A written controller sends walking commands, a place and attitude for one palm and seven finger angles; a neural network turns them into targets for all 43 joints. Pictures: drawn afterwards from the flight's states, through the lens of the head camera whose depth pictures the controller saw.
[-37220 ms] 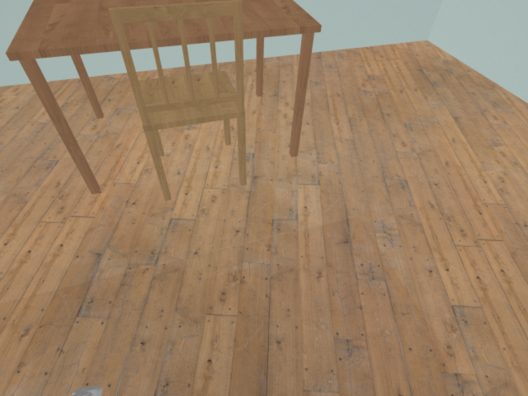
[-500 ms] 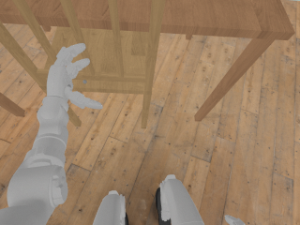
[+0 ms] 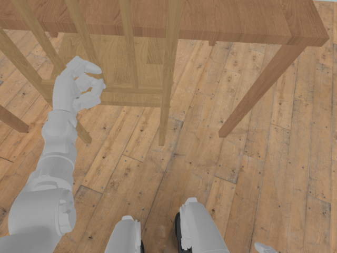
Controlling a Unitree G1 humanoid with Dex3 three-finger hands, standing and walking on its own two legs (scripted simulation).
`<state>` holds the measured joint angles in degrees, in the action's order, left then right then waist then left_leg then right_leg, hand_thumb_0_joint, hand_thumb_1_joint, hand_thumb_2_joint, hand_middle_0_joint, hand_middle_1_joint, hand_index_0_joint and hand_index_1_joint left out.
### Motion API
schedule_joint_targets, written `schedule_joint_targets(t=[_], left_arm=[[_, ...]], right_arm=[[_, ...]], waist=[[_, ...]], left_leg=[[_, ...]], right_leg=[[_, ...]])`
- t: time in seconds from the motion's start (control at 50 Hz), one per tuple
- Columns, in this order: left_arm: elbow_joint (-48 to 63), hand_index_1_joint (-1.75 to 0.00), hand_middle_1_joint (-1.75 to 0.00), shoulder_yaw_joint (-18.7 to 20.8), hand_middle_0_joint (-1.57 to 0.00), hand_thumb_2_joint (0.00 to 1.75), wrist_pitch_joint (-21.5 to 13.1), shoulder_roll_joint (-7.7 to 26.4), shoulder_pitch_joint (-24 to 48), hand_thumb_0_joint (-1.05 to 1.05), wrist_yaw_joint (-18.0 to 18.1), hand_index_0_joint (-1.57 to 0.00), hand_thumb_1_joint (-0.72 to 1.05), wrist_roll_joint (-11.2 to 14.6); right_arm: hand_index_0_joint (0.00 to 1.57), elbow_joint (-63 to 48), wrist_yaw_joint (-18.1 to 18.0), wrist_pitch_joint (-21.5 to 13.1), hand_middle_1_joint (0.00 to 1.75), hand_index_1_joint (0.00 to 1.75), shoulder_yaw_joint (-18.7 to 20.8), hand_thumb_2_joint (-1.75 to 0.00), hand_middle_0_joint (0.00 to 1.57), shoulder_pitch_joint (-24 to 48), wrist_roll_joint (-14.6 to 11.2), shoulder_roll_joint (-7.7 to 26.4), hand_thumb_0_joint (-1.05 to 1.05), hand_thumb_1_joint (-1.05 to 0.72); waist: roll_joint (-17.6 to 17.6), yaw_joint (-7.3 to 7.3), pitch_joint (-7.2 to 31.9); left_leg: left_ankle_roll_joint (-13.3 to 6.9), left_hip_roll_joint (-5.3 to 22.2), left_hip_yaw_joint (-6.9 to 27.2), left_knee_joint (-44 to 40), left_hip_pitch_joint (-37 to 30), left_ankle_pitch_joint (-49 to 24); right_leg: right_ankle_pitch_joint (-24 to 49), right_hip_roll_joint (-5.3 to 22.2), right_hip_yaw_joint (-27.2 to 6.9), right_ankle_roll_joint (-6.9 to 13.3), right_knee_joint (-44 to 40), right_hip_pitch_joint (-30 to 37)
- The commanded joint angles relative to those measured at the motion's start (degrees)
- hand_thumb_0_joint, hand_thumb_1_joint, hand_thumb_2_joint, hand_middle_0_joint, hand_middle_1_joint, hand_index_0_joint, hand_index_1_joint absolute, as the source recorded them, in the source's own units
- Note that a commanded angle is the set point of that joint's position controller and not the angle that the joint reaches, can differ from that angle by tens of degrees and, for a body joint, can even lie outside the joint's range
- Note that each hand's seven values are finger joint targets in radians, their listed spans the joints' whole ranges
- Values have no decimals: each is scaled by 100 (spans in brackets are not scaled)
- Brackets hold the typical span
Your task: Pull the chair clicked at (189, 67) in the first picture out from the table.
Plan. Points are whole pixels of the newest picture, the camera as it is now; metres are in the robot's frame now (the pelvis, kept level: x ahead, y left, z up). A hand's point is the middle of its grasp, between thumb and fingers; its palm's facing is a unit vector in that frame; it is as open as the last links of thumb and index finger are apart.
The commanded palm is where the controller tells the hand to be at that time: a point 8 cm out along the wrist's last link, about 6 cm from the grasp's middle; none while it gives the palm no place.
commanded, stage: hook a spindle and tug to test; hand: left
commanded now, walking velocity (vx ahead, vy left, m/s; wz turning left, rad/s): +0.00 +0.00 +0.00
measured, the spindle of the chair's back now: (89, 47) +0.60 +0.15 +0.05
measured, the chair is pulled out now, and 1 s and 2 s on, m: -0.09 -0.09 -0.09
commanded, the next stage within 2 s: open the thumb and straighten the fingers in 0.62 s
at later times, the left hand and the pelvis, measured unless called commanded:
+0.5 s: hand (93, 107) +0.44 +0.14 +0.03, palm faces -0.11 -0.99 -0.05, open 4.4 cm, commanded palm +0.41 +0.19 +0.02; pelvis +0.00 +0.00 +0.00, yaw +0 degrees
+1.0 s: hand (91, 109) +0.44 +0.14 +0.03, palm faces -0.12 -0.99 -0.08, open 8.6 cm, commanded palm +0.42 +0.20 +0.03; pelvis +0.00 +0.00 +0.00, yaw +1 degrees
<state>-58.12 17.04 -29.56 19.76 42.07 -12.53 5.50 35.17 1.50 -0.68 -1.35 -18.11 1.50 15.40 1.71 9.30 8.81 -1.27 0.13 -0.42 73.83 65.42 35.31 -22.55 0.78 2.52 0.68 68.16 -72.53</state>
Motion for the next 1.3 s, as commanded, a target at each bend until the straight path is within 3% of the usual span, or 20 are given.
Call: schedule_joint_targets(t=[0.0,0.04,0.12,0.18,0.22,0.42,0.46,0.54,0.6,0.68,0.7,0.72,0.86,0.9,0.92,0.94,1.14,1.2,1.22,1.28], left_arm=[[1303,-145,-145,152,-50,90,-346,1007,1937,0,-50,-50,90,121],[1225,-145,-145,133,-50,90,-299,969,1792,0,-53,-50,90,144],[1316,-145,-145,174,-50,90,-354,1024,1853,0,-27,-50,90,134],[1623,-145,-145,115,-50,90,-439,1011,1909,0,-17,-50,90,149],[1606,-145,-145,48,-50,90,-411,849,1607,0,-16,-50,90,188],[2003,-145,-145,16,-50,90,-325,802,1149,0,-27,-50,90,236],[2232,-145,-145,-104,-50,90,-349,653,970,0,-26,-50,90,254],[2172,-145,-145,-399,-50,90,-277,256,747,0,-28,-50,90,282],[2202,-145,-145,-170,-50,90,-288,569,889,0,68,-50,90,226],[2174,-145,-145,-202,-50,90,-339,562,1222,0,101,-50,90,192],[2116,-145,-145,-69,-50,90,-352,689,1007,0,93,-50,90,175],[1922,-145,-145,-151,-50,84,-242,858,865,0,91,-50,78,-71],[2136,-145,-145,-297,-50,43,-92,563,1127,0,-82,-50,-7,216],[2125,-145,-145,-202,-50,32,-108,710,1152,0,-81,-50,-31,197],[2110,-138,-138,-231,-47,26,-110,657,1057,0,-81,-47,-43,181],[1995,-130,-130,127,-45,20,-97,1131,1153,0,-55,-45,-55,150],[2049,-58,-58,-50,-20,20,-23,852,678,0,-328,-20,-55,300],[1950,-36,-36,58,-13,20,1,979,717,0,-316,-13,-55,300],[2231,-29,-29,219,-10,20,-45,1321,1271,0,-271,-10,-55,281],[1944,-7,-7,215,-2,20,-92,1323,1401,0,-252,-2,-55,215]], right_arm=[[20,-408,-36,-145,30,30,370,-90,20,-812,1,918,0,-90],[20,-396,-32,-140,30,30,375,-90,20,-785,-16,908,0,-90],[20,-399,-57,-173,30,30,376,-90,20,-764,-14,918,0,-90],[20,-406,-56,-226,30,30,383,-90,20,-745,-13,923,0,-90],[20,-419,-49,-230,30,30,395,-90,20,-717,-14,915,0,-90],[20,-501,-73,-280,30,30,393,-90,20,-560,-53,884,0,-90],[20,-546,-55,-320,30,30,407,-90,20,-530,-51,858,0,-90],[20,-525,-39,-319,30,30,429,-90,20,-412,-95,853,0,-90],[20,-511,-81,-339,30,30,430,-90,20,-431,-77,877,0,-90],[20,-483,-115,-389,30,30,384,-90,20,-384,-65,856,0,-90],[20,-499,-115,-389,30,30,396,-90,20,-377,-64,863,0,-90],[20,-518,-96,-337,30,30,386,-90,20,-388,-55,897,0,-90],[20,-621,-133,-359,30,30,371,-90,20,-399,-115,861,0,-90],[20,-554,-146,-365,30,30,386,-90,20,-449,-105,900,0,-90],[20,-562,-136,-363,30,30,394,-90,20,-461,-98,891,0,-90],[20,-519,-156,-340,30,30,389,-90,20,-508,-93,935,0,-90],[20,-572,-125,-335,30,30,393,-90,20,-511,-127,897,0,-90],[20,-524,-140,-326,30,30,386,-90,20,-517,-127,924,0,-90],[20,-517,-168,-331,30,30,376,-90,20,-536,-127,951,0,-90],[20,-464,-204,-380,30,30,351,-90,20,-575,-97,944,0,-90]], waist=[[425,-27,3037],[164,17,2877],[146,7,2822],[469,-31,2984],[201,-31,2978],[145,-152,2802],[407,-194,2929],[177,-147,2589],[47,-155,2623],[172,-105,2553],[187,-203,2571],[213,-209,2602],[154,-118,2723],[91,-121,2797],[119,-156,2833],[7,-166,2778],[230,-221,2805],[-25,-165,2556],[138,-147,2642],[250,-115,2575]], left_leg=[[51,-172,139,-1074,-864,-2153],[32,-166,108,-1073,-695,-2014],[20,-176,116,-1088,-671,-1846],[70,-163,179,-1105,-1010,-2032],[69,-151,175,-1109,-1019,-2154],[65,-174,132,-1180,-836,-1920],[93,-177,133,-1176,-1075,-2123],[105,-155,163,-1208,-1002,-1924],[91,-175,171,-1196,-910,-1835],[62,-215,150,-1151,-775,-1608],[74,-214,145,-1157,-789,-1644],[59,-216,117,-1162,-795,-1684],[39,-220,136,-1172,-853,-1755],[53,-194,160,-1155,-905,-1899],[63,-203,158,-1161,-932,-1929],[43,-197,126,-1150,-784,-1877],[55,-187,77,-1213,-889,-2048],[33,-181,94,-1218,-713,-1856],[20,-184,86,-1239,-737,-1728],[18,-198,138,-1266,-829,-1639]], right_leg=[[1365,-212,-247,100,-584,2894],[1327,-218,-263,81,-647,2967],[1131,-214,-265,75,-643,2874],[1145,-211,-213,97,-576,2704],[1261,-215,-194,85,-601,2794],[1129,-189,-235,83,-645,2935],[1227,-190,-208,105,-612,2870],[967,-175,-156,83,-667,2657],[940,-173,-186,77,-645,2745],[783,-160,-222,79,-629,2676],[783,-157,-227,95,-622,2702],[850,-151,-243,91,-609,2760],[996,-179,-246,84,-691,2907],[1093,-172,-223,79,-641,2877],[1100,-170,-227,77,-644,2892],[1110,-169,-262,68,-671,2998],[1277,-175,-260,79,-744,3102],[1129,-182,-258,63,-772,3054],[992,-176,-306,52,-813,3068],[795,-196,-275,68,-817,2926]])
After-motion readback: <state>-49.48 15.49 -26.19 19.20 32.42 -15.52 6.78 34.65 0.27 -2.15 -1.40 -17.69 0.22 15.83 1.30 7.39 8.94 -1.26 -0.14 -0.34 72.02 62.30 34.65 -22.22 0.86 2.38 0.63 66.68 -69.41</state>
